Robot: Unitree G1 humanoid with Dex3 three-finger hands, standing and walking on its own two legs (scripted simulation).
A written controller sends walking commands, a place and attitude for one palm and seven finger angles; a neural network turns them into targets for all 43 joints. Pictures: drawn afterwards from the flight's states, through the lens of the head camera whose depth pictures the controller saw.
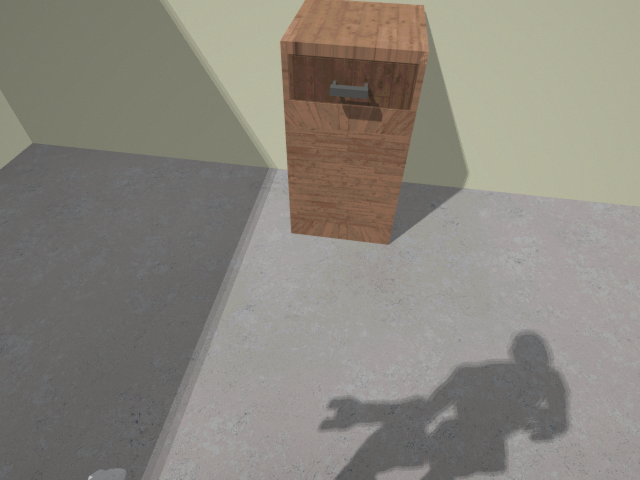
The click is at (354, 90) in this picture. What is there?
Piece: drawer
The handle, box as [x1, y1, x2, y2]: [329, 80, 367, 98]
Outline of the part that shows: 330,85 329,95 366,98 367,95 367,83 365,83 363,87 336,85 336,81 334,80 333,83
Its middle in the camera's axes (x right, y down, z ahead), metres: +0.09 -0.46 +1.19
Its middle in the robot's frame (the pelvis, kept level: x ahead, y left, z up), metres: +1.20 -0.02 -0.06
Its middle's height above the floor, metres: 0.71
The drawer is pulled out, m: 0.00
